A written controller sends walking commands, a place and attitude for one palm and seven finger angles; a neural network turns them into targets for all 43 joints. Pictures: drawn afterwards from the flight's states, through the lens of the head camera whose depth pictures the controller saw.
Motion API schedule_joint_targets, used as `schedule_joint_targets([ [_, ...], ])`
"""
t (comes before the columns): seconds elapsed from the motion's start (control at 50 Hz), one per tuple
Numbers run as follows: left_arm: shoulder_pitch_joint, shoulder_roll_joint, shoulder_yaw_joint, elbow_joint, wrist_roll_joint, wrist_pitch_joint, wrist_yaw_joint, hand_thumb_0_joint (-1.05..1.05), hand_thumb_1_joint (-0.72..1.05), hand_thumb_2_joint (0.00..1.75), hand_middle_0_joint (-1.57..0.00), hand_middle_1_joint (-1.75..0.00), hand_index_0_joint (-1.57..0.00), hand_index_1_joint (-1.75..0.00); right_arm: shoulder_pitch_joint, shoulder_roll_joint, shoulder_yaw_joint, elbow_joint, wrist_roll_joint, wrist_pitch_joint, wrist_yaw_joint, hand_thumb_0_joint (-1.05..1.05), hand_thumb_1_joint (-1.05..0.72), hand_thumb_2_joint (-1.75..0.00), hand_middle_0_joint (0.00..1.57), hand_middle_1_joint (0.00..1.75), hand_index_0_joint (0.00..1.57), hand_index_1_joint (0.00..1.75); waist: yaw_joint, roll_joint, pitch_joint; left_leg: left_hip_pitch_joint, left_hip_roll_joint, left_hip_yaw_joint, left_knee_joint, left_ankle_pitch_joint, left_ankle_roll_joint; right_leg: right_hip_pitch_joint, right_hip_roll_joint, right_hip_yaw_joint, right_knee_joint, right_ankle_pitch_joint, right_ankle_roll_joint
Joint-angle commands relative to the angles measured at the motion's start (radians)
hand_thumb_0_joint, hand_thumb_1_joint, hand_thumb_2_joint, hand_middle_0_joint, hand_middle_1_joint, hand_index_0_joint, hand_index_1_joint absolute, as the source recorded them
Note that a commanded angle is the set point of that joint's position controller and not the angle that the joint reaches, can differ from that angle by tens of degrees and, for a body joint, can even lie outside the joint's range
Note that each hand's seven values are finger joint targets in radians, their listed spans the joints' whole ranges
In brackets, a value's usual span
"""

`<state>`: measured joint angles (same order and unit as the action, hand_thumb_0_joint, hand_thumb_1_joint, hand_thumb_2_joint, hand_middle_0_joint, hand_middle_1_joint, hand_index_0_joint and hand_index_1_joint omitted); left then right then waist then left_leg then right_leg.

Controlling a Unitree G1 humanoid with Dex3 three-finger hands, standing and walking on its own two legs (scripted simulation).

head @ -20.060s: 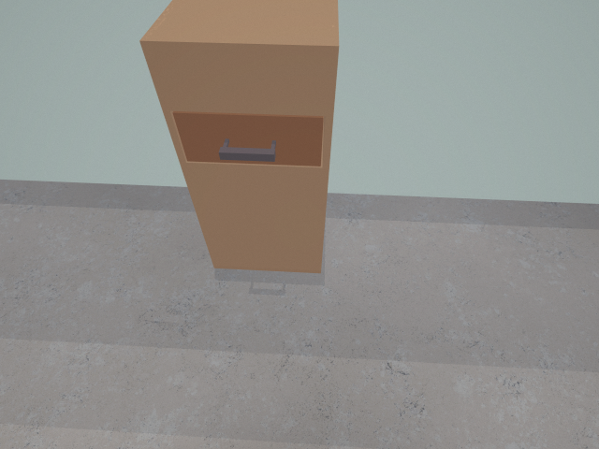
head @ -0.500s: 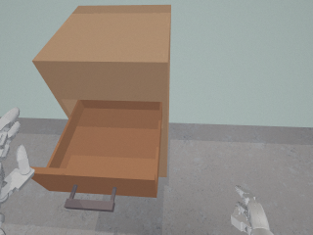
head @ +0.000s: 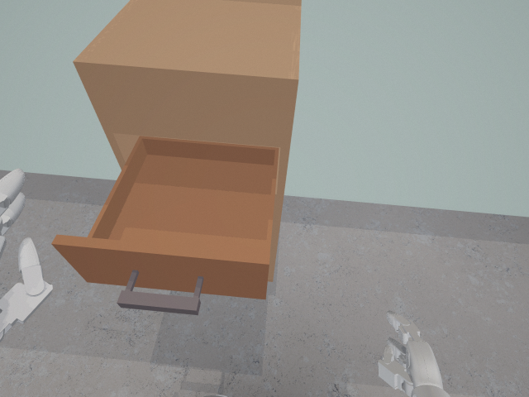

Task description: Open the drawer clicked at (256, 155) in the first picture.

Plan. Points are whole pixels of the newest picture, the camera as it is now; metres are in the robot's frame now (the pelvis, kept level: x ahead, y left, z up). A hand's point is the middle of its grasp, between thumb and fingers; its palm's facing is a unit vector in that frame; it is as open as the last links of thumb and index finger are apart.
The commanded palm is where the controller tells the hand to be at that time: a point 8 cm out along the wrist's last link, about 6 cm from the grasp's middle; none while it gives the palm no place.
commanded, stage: step back with the hand held close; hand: left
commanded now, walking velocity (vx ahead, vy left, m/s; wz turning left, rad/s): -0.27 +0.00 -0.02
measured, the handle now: (163, 290) +0.31 +0.21 -0.11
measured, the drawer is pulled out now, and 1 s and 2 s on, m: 0.30 0.30 0.30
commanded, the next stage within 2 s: stop stepping back and stand still in 0.60 s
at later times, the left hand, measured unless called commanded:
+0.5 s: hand (48, 358) +0.13 +0.21 +0.17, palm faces +0.25 -0.84 -0.48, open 7.4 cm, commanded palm +0.06 +0.26 +0.19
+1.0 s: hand out of the picture +0.01 +0.19 +0.17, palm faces +0.35 -0.83 -0.44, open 7.4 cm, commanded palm -0.05 +0.24 +0.19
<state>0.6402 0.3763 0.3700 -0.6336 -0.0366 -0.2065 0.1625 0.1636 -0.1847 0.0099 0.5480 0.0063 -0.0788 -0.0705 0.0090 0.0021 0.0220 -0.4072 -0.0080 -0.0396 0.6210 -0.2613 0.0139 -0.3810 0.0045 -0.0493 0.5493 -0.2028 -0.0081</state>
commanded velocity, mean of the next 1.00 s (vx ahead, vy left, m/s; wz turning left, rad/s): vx -0.18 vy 0.02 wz -0.01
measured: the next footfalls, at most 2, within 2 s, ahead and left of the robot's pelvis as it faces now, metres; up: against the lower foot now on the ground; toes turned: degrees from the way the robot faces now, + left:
right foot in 0.28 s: -0.04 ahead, -0.12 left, +0.00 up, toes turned +0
left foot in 0.62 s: -0.06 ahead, +0.10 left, +0.00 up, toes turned +1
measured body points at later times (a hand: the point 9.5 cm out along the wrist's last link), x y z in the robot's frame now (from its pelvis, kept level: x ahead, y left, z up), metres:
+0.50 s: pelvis -0.07 -0.01 +0.01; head -0.03 +0.00 +0.45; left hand +0.11 +0.25 +0.19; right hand +0.11 -0.25 -0.08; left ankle -0.04 +0.10 -0.69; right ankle -0.08 -0.12 -0.73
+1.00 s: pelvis -0.18 -0.04 +0.01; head -0.17 -0.03 +0.46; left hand -0.01 +0.23 +0.20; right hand -0.04 -0.27 -0.08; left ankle -0.17 +0.08 -0.69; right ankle -0.17 -0.14 -0.73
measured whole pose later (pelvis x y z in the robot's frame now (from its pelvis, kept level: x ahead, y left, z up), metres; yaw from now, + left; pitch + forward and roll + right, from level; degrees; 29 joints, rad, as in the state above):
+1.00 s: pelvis -0.18 -0.04 +0.01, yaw -1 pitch +0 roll +0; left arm 0.64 0.37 0.36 -0.59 -0.04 -0.17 0.16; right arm 0.21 -0.18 0.02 0.64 0.01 -0.07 -0.05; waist -0.01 -0.02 0.01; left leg -0.43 0.00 0.01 0.87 -0.38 0.00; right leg -0.26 0.00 -0.07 0.51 -0.26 -0.04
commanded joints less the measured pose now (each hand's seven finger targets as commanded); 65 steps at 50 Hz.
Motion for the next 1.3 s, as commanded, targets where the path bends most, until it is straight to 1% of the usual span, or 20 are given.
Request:
schedule_joint_targets([
  [0.0, -0.043, 0.157, 0.103, -0.198, -0.003, -0.069, 0.029, 0.0, 0.9, 0.9, -0.2, -0.3, -0.2, -0.3, -0.054, -0.143, -0.061, -0.121, 0.0, -0.057, -0.012, 0.0, -0.9, -0.9, 0.2, 0.3, 0.2, 0.3, -0.028, -0.058, -0.083, 0.085, 0.017, -0.019, 0.001, -0.154, 0.004, -0.079, -0.191, 0.214, -0.26, -0.243, -0.07],
  [0.12, -0.028, 0.174, 0.144, -0.215, 0.02, -0.079, 0.04, 0.0, 0.9, 0.9, -0.2, -0.3, -0.2, -0.3, -0.094, -0.149, -0.06, -0.159, 0.005, -0.075, -0.026, 0.0, -0.9, -0.9, 0.2, 0.3, 0.2, 0.3, -0.014, 0.22, -0.083, -0.328, 0.25, -0.253, -0.415, -0.334, 0.097, 0.302, 0.02, 0.05, 0.163, -0.138, 0.025],
  [0.3, 0.008, 0.165, 0.13, -0.239, -0.02, -0.11, 0.003, 0.0, 0.9, 0.9, -0.2, -0.3, -0.2, -0.3, -0.066, -0.154, -0.054, -0.07, -0.03, -0.124, 0.001, 0.0, -0.9, -0.9, 0.2, 0.3, 0.2, 0.3, -0.001, 0.22, -0.243, 0.192, 0.256, -0.185, -0.153, 0.607, 0.096, 0.145, 0.01, 0.065, -0.064, -0.078, 0.005],
  [0.36, 0.046, 0.168, 0.134, -0.22, -0.041, -0.09, -0.021, 0.0, 0.9, 0.9, -0.2, -0.3, -0.2, -0.3, -0.103, -0.144, -0.071, -0.108, 0.012, -0.108, 0.014, 0.0, -0.9, -0.9, 0.2, 0.3, 0.2, 0.3, 0.005, 0.047, -0.274, 0.131, 0.141, -0.049, -0.021, 0.306, 0.028, 0.172, -0.086, 0.119, -0.13, 0.181, -0.027],
  [0.4, 0.037, 0.211, 0.162, -0.196, -0.039, -0.087, -0.014, 0.0, 0.9, 0.9, -0.2, -0.3, -0.2, -0.3, -0.113, -0.124, -0.082, -0.109, 0.033, -0.082, 0.011, 0.0, -0.9, -0.9, 0.2, 0.3, 0.2, 0.3, -0.01, -0.191, -0.21, 0.036, -0.03, 0.026, 0.318, -0.127, -0.038, 0.029, -0.346, 0.399, -0.279, 0.239, -0.148],
  [0.42, 0.04, 0.218, 0.179, -0.179, -0.037, -0.075, -0.006, 0.0, 0.9, 0.9, -0.2, -0.3, -0.2, -0.3, -0.124, -0.123, -0.088, -0.097, 0.024, -0.068, 0.01, 0.0, -0.9, -0.9, 0.2, 0.3, 0.2, 0.3, 0.004, -0.186, -0.196, -0.022, -0.048, -0.016, 0.5, -0.234, -0.042, 0.01, -0.389, 0.419, -0.286, 0.325, -0.211],
  [0.5, 0.032, 0.172, 0.148, -0.12, 0.004, -0.058, 0.013, 0.0, 0.9, 0.9, -0.2, -0.3, -0.2, -0.3, -0.155, -0.068, -0.03, -0.096, -0.005, -0.022, -0.028, 0.0, -0.9, -0.9, 0.2, 0.3, 0.2, 0.3, -0.03, -0.139, -0.134, -0.067, 0.013, 0.011, 0.162, -0.233, -0.039, 0.199, -0.239, 0.181, -0.122, 0.711, -0.122],
  [0.56, 0.009, 0.169, 0.109, -0.198, 0.0, -0.06, 0.012, 0.0, 0.9, 0.9, -0.2, -0.3, -0.2, -0.3, -0.116, -0.108, -0.052, -0.09, -0.002, -0.009, -0.032, 0.0, -0.9, -0.9, 0.2, 0.3, 0.2, 0.3, -0.042, -0.004, -0.169, 0.107, 0.059, 0.039, -0.327, 0.255, -0.022, 0.262, -0.124, 0.093, 0.019, 0.592, -0.016],
  [0.62, 0.085, 0.19, 0.14, -0.223, -0.008, -0.074, 0.002, 0.0, 0.9, 0.9, -0.2, -0.3, -0.2, -0.3, -0.092, -0.123, -0.098, -0.113, 0.004, -0.061, 0.002, 0.0, -0.9, -0.9, 0.2, 0.3, 0.2, 0.3, -0.001, 0.202, -0.282, 0.378, 0.34, -0.123, -0.193, 0.946, 0.096, -0.035, -0.009, 0.059, 0.235, -0.196, 0.014],
  [0.64, 0.081, 0.188, 0.13, -0.298, -0.016, -0.074, -0.005, 0.0, 0.9, 0.9, -0.2, -0.3, -0.2, -0.3, -0.093, -0.111, -0.077, -0.12, -0.021, -0.075, 0.006, 0.0, -0.9, -0.9, 0.2, 0.3, 0.2, 0.3, -0.009, 0.296, -0.282, 0.275, 0.369, -0.184, -0.228, 0.904, 0.124, -0.029, -0.012, 0.074, 0.37, -0.309, 0.02],
  [0.72, 0.074, 0.156, 0.124, -0.338, -0.016, -0.049, 0.01, 0.0, 0.9, 0.9, -0.2, -0.3, -0.2, -0.3, -0.054, -0.125, -0.083, -0.084, -0.008, -0.094, 0.021, 0.0, -0.9, -0.9, 0.2, 0.3, 0.2, 0.3, -0.017, 0.174, -0.232, 0.307, 0.301, -0.061, -0.201, 0.69, 0.111, -0.04, -0.003, 0.047, 0.314, -0.248, 0.032],
  [0.78, 0.057, 0.145, 0.118, -0.266, -0.022, -0.026, 0.016, 0.0, 0.9, 0.9, -0.2, -0.3, -0.2, -0.3, -0.065, -0.136, -0.053, -0.103, 0.009, -0.092, 0.023, 0.0, -0.9, -0.9, 0.2, 0.3, 0.2, 0.3, -0.027, 0.199, -0.119, 0.101, 0.249, -0.043, -0.243, 0.173, 0.078, 0.128, -0.011, 0.003, 0.051, -0.217, 0.036],
  [0.84, 0.004, 0.184, 0.139, -0.197, -0.013, -0.029, 0.02, 0.0, 0.9, 0.9, -0.2, -0.3, -0.2, -0.3, -0.07, -0.127, -0.041, -0.113, 0.012, -0.073, 0.01, 0.0, -0.9, -0.9, 0.2, 0.3, 0.2, 0.3, -0.038, -0.017, -0.062, -0.028, 0.089, 0.046, -0.089, -0.261, 0.001, 0.224, -0.102, 0.086, -0.258, -0.14, -0.013],
  [0.88, -0.028, 0.172, 0.126, -0.128, -0.022, -0.015, 0.02, 0.0, 0.9, 0.9, -0.2, -0.3, -0.2, -0.3, -0.029, -0.125, -0.059, -0.091, 0.021, -0.063, 0.004, 0.0, -0.9, -0.9, 0.2, 0.3, 0.2, 0.3, -0.042, -0.224, -0.077, 0.066, 0.0, 0.051, 0.262, -0.199, -0.024, -0.028, -0.312, 0.39, -0.412, -0.465, -0.117],
  [0.9, -0.025, 0.15, 0.098, -0.121, -0.014, -0.01, 0.017, 0.0, 0.9, 0.9, -0.2, -0.3, -0.2, -0.3, -0.03, -0.135, -0.065, -0.086, 0.013, -0.053, 0.007, 0.0, -0.9, -0.9, 0.2, 0.3, 0.2, 0.3, -0.042, -0.243, -0.047, 0.036, 0.001, 0.037, 0.385, -0.144, -0.018, -0.043, -0.336, 0.399, -0.42, -0.43, -0.141],
  [0.96, -0.016, 0.147, 0.092, -0.105, -0.001, -0.022, 0.013, 0.0, 0.9, 0.9, -0.2, -0.3, -0.2, -0.3, -0.072, -0.121, -0.044, -0.082, 0.001, -0.046, 0.006, 0.0, -0.9, -0.9, 0.2, 0.3, 0.2, 0.3, -0.046, -0.145, -0.03, 0.034, 0.036, 0.035, 0.231, -0.137, -0.001, -0.007, -0.284, 0.224, -0.36, -0.283, -0.12],
  [1.04, -0.02, 0.162, 0.085, -0.177, 0.021, -0.047, 0.024, 0.0, 0.9, 0.9, -0.2, -0.3, -0.2, -0.3, -0.05, -0.127, -0.04, -0.078, -0.004, -0.087, -0.006, 0.0, -0.9, -0.9, 0.2, 0.3, 0.2, 0.3, -0.037, -0.045, -0.033, 0.177, 0.026, 0.082, -0.255, -0.107, 0.037, 0.084, -0.207, 0.171, -0.291, -0.269, -0.072],
  [1.12, 0.041, 0.208, 0.14, -0.215, 0.011, -0.067, 0.021, 0.0, 0.9, 0.9, -0.2, -0.3, -0.2, -0.3, -0.041, -0.146, -0.057, -0.091, 0.003, -0.105, 0.001, 0.0, -0.9, -0.9, 0.2, 0.3, 0.2, 0.3, -0.012, 0.233, -0.109, 0.126, 0.198, -0.119, -0.358, -0.104, 0.087, 0.165, -0.047, 0.013, 0.003, -0.173, 0.007],
  [1.2, 0.019, 0.16, 0.12, -0.146, 0.013, -0.068, 0.023, 0.0, 0.9, 0.9, -0.2, -0.3, -0.2, -0.3, -0.023, -0.152, -0.056, -0.076, 0.007, -0.114, -0.004, 0.0, -0.9, -0.9, 0.2, 0.3, 0.2, 0.3, -0.027, 0.099, -0.021, -0.048, 0.164, -0.085, -0.308, -0.165, 0.079, 0.272, -0.037, 0.011, -0.065, -0.094, 0.006],
  [1.28, -0.01, 0.142, 0.098, -0.087, 0.009, -0.073, 0.017, 0.0, 0.9, 0.9, -0.2, -0.3, -0.2, -0.3, -0.007, -0.147, -0.066, -0.068, 0.007, -0.106, 0.001, 0.0, -0.9, -0.9, 0.2, 0.3, 0.2, 0.3, -0.042, -0.064, 0.012, -0.006, 0.053, 0.011, -0.142, -0.244, 0.042, 0.135, -0.133, 0.233, -0.261, -0.348, -0.049],
])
